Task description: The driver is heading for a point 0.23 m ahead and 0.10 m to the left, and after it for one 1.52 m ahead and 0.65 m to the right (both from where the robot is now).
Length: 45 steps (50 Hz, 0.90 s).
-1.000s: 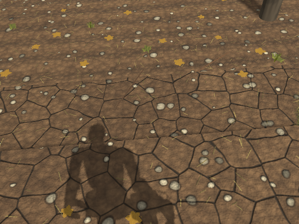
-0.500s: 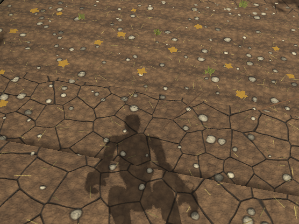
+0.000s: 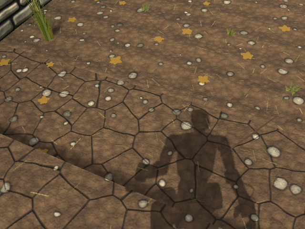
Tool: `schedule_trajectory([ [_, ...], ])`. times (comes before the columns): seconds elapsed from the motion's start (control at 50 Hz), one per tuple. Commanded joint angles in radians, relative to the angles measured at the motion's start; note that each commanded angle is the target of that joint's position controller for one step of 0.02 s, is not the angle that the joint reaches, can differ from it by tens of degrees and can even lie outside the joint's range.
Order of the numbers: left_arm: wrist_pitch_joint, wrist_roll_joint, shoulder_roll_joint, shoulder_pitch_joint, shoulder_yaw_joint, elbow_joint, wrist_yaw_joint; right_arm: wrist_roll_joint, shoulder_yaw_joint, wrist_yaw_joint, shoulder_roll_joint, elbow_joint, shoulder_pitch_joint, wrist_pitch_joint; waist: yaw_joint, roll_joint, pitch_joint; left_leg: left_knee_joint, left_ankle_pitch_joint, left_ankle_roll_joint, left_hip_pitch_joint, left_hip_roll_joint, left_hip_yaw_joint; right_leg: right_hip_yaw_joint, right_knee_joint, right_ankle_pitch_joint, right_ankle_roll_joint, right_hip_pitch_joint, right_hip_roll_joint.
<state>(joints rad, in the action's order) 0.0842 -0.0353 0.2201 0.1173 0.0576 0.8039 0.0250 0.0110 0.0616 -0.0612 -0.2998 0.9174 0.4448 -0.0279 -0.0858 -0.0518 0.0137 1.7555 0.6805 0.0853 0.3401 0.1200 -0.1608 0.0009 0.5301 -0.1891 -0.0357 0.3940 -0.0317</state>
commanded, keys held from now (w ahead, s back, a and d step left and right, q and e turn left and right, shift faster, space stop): w+q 0.04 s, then w+e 0.96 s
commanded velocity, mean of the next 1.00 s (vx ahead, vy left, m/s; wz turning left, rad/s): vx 0.50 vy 0.00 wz -0.27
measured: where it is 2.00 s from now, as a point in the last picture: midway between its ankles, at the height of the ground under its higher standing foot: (196, 158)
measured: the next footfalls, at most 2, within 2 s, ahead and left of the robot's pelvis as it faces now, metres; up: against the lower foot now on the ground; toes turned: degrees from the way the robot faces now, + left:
left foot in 0.38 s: +0.29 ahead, +0.09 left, +0.00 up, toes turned +0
right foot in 0.84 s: +0.41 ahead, -0.11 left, +0.00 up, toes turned -18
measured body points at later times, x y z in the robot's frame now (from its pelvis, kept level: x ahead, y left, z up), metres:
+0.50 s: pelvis +0.22 +0.01 +0.01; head +0.23 +0.02 +0.46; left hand +0.19 +0.26 -0.14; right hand +0.38 -0.23 -0.09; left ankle +0.25 +0.09 -0.73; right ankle +0.13 -0.11 -0.66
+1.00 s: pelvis +0.41 -0.07 +0.00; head +0.41 -0.09 +0.45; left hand +0.57 +0.16 -0.11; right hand +0.41 -0.35 -0.13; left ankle +0.45 +0.09 -0.65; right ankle +0.37 -0.10 -0.73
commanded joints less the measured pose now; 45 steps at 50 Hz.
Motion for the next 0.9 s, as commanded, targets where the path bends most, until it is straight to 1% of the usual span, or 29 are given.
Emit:
schedule_trajectory([
  [0.02, 0.023, -0.007, 0.122, 0.195, 0.033, -0.028, -0.030, -0.072, 0.013, 0.025, -0.104, -0.108, -0.057, 0.002, 0.124, 0.119, -0.170, 0.077, -0.284, -0.010, 0.537, -0.113, 0.056, -0.491, -0.164, 0.119, -0.192, -0.453, 0.450],
  [0.04, 0.036, -0.010, 0.137, 0.195, 0.024, -0.012, -0.032, -0.072, 0.020, 0.050, -0.106, -0.138, -0.115, 0.009, 0.089, 0.106, -0.074, -0.099, -0.346, -0.010, 0.490, -0.142, 0.038, -0.431, -0.197, 0.203, -0.166, -0.299, 0.429],
  [0.06, 0.047, -0.005, 0.128, 0.185, 0.020, 0.027, -0.029, -0.068, 0.012, 0.067, -0.065, -0.134, -0.151, 0.021, 0.055, 0.097, 0.012, -0.302, -0.396, -0.026, 0.401, -0.158, -0.009, -0.364, -0.234, 0.280, -0.139, -0.131, 0.379],
  [0.08, 0.047, 0.002, 0.129, 0.208, 0.016, 0.057, -0.023, -0.057, 0.000, 0.083, -0.014, -0.144, -0.167, 0.030, 0.047, 0.151, 0.052, -0.450, -0.433, -0.038, 0.338, -0.146, 0.022, -0.275, -0.287, 0.264, -0.139, -0.046, 0.307],
  [0.12, 0.047, 0.009, 0.103, 0.245, 0.007, 0.087, -0.013, -0.057, -0.013, 0.096, 0.025, -0.118, -0.147, 0.024, 0.036, 0.225, 0.008, -0.597, -0.525, -0.040, 0.276, -0.121, 0.036, -0.235, -0.294, 0.386, -0.162, -0.068, 0.273],
  [0.16, 0.031, 0.025, 0.082, 0.232, 0.002, 0.082, -0.003, -0.058, -0.025, 0.106, 0.031, -0.124, -0.212, 0.012, 0.025, 0.198, -0.022, -0.780, -0.599, -0.031, 0.248, -0.147, 0.090, -0.166, -0.292, 0.486, -0.166, -0.121, 0.255],
  [0.2, 0.013, 0.039, 0.085, 0.269, 0.001, 0.088, -0.003, -0.057, -0.042, 0.110, 0.043, -0.150, -0.358, 0.001, 0.070, 0.150, -0.010, -0.945, -0.646, -0.034, 0.174, -0.145, 0.172, -0.131, -0.314, 0.473, -0.140, -0.127, 0.218],
  [0.28, -0.010, 0.027, 0.137, 0.399, 0.010, 0.121, -0.009, -0.039, -0.055, 0.100, 0.027, -0.191, -0.516, -0.005, 0.131, 0.116, 0.030, -1.116, -0.577, -0.045, 0.177, -0.122, 0.201, -0.183, -0.290, 0.421, -0.142, -0.278, 0.234],
  [0.34, -0.026, 0.013, 0.155, 0.428, 0.015, 0.128, -0.015, -0.035, -0.050, 0.084, 0.010, -0.182, -0.479, -0.026, 0.116, 0.142, 0.019, -1.245, -0.483, -0.035, 0.055, -0.089, 0.202, -0.221, -0.213, 0.439, -0.143, -0.344, 0.240],
  [0.36, -0.031, 0.021, 0.154, 0.417, 0.014, 0.127, -0.017, -0.042, -0.041, 0.077, -0.005, -0.151, -0.381, -0.037, 0.072, 0.127, -0.011, -1.320, -0.508, -0.020, -0.100, -0.077, 0.199, -0.202, -0.119, 0.473, -0.127, -0.306, 0.214],
  [0.38, -0.028, 0.034, 0.139, 0.401, 0.012, 0.114, -0.016, -0.058, -0.023, 0.062, -0.055, -0.114, -0.239, -0.053, 0.014, 0.082, -0.094, -1.337, -0.533, 0.014, -0.334, -0.156, 0.111, -0.154, 0.053, 0.422, -0.101, -0.198, 0.164],
  [0.4, -0.019, 0.046, 0.090, 0.374, 0.001, 0.058, -0.016, -0.076, 0.001, 0.046, -0.148, -0.100, -0.064, -0.059, -0.052, -0.057, -0.241, -1.355, -0.495, 0.071, -0.580, -0.421, -0.144, -0.078, 0.336, 0.075, -0.076, -0.012, 0.087],
  [0.42, -0.030, 0.054, 0.046, 0.445, -0.004, 0.040, -0.020, -0.057, 0.020, 0.041, -0.195, -0.090, -0.081, -0.035, 0.000, -0.197, -0.265, -1.449, -0.390, 0.166, -0.637, -0.582, -0.408, 0.004, 0.553, -0.392, -0.060, 0.241, -0.011],
  [0.44, -0.050, 0.026, 0.136, 0.387, 0.021, 0.057, -0.027, -0.037, 0.004, 0.045, -0.103, -0.103, -0.122, -0.025, -0.001, -0.039, -0.137, -1.468, -0.291, 0.160, -0.527, -0.536, -0.364, -0.045, 0.632, -0.361, -0.063, 0.309, 0.043],
  [0.48, -0.058, 0.020, 0.094, 0.308, 0.023, 0.040, -0.011, -0.036, -0.015, 0.051, -0.010, -0.113, -0.226, -0.034, 0.050, -0.018, 0.027, -1.546, -0.421, 0.115, -0.327, -0.441, -0.149, -0.061, 0.600, -0.224, -0.050, 0.285, 0.089],
  [0.52, -0.078, 0.004, 0.083, 0.314, 0.028, 0.038, -0.001, -0.033, -0.015, 0.042, 0.006, -0.103, -0.234, -0.052, 0.095, -0.054, 0.047, -1.571, -0.576, 0.077, -0.239, -0.389, -0.015, -0.057, 0.564, -0.164, -0.027, 0.225, 0.111],
  [0.6, -0.098, 0.012, 0.073, 0.190, 0.032, -0.021, 0.016, -0.021, 0.001, 0.038, -0.026, -0.078, -0.199, -0.076, 0.115, -0.023, 0.056, -1.596, -0.765, 0.076, -0.197, -0.369, 0.133, -0.045, 0.460, -0.013, 0.001, 0.236, 0.112],
  [0.66, -0.096, -0.002, 0.042, 0.091, 0.009, -0.071, 0.042, -0.025, 0.012, 0.039, -0.055, -0.062, -0.190, -0.079, 0.098, -0.064, 0.032, -1.548, -0.881, 0.054, -0.122, -0.323, 0.273, 0.040, 0.333, 0.160, -0.005, 0.099, 0.072],
  [0.7, -0.098, 0.005, 0.072, 0.080, 0.012, -0.081, 0.047, -0.034, 0.017, 0.042, -0.070, -0.076, -0.201, -0.081, 0.103, -0.047, -0.005, -1.493, -0.886, 0.044, -0.081, -0.313, 0.329, 0.096, 0.340, 0.247, -0.021, -0.004, 0.043],
  [0.72, -0.101, 0.006, 0.083, 0.073, 0.013, -0.086, 0.046, -0.035, 0.018, 0.043, -0.080, -0.079, -0.193, -0.079, 0.101, -0.055, -0.008, -1.459, -0.885, 0.037, -0.086, -0.325, 0.337, 0.097, 0.331, 0.203, -0.032, -0.025, 0.041],
  [0.74, -0.111, -0.013, 0.111, 0.124, 0.024, -0.070, 0.039, -0.044, 0.022, 0.042, -0.098, -0.084, -0.199, -0.082, 0.128, -0.058, -0.041, -1.373, -1.045, 0.039, -0.119, -0.378, 0.324, 0.078, 0.436, 0.224, -0.060, -0.054, 0.050],
  [0.76, -0.112, -0.002, 0.116, 0.099, 0.021, -0.091, 0.032, -0.029, 0.022, 0.043, -0.097, -0.088, -0.183, -0.071, 0.113, -0.032, -0.018, -1.341, -1.041, 0.029, -0.130, -0.350, 0.358, 0.099, 0.312, 0.020, -0.072, -0.044, 0.024],
  [0.78, -0.115, -0.006, 0.121, 0.105, 0.023, -0.092, 0.027, -0.033, 0.028, 0.039, -0.118, -0.082, -0.155, -0.061, 0.105, -0.053, -0.010, -1.274, -1.131, 0.032, -0.149, -0.359, 0.354, 0.146, 0.297, -0.096, -0.089, -0.090, -0.018],
  [0.8, -0.115, -0.006, 0.130, 0.163, 0.029, -0.082, 0.023, -0.035, 0.031, 0.039, -0.134, -0.083, -0.145, -0.052, 0.133, -0.051, -0.026, -1.155, -1.201, 0.035, -0.170, -0.368, 0.359, 0.144, 0.250, -0.165, -0.111, -0.144, -0.037],
  [0.82, -0.107, -0.011, 0.148, 0.275, 0.040, -0.063, 0.019, -0.032, 0.034, 0.036, -0.142, -0.069, -0.123, -0.032, 0.191, -0.024, -0.069, -0.950, -1.143, 0.019, -0.173, -0.385, 0.339, 0.056, 0.062, -0.297, -0.142, -0.244, -0.041],
  [0.84, -0.093, -0.011, 0.225, 0.350, 0.061, -0.042, 0.006, -0.042, 0.025, 0.038, -0.089, -0.080, -0.092, -0.017, 0.209, 0.183, -0.108, -0.604, -0.740, -0.017, -0.022, -0.312, 0.365, -0.196, -0.084, -0.229, -0.183, -0.384, 0.115],
  [0.86, -0.077, 0.014, 0.303, 0.269, 0.057, -0.099, 0.012, -0.050, 0.006, 0.053, 0.017, -0.137, -0.024, -0.022, 0.075, 0.350, -0.135, -0.347, -0.089, -0.066, 0.363, -0.136, 0.270, -0.699, -0.122, 0.116, -0.306, -0.589, 0.356],
  [0.88, -0.079, 0.049, 0.313, 0.325, 0.070, -0.100, 0.006, -0.070, 0.022, 0.058, -0.095, -0.174, -0.157, -0.031, 0.192, 0.204, -0.149, -0.361, -0.135, -0.088, 0.479, -0.132, 0.140, -0.761, -0.242, 0.134, -0.404, -0.559, 0.379],
  [0.9, -0.077, 0.038, 0.278, 0.295, 0.060, -0.085, -0.003, -0.045, 0.030, 0.061, -0.115, -0.184, -0.222, -0.034, 0.160, 0.135, -0.024, -0.404, -0.209, -0.091, 0.498, -0.176, 0.116, -0.643, -0.232, 0.149, -0.390, -0.480, 0.357],
])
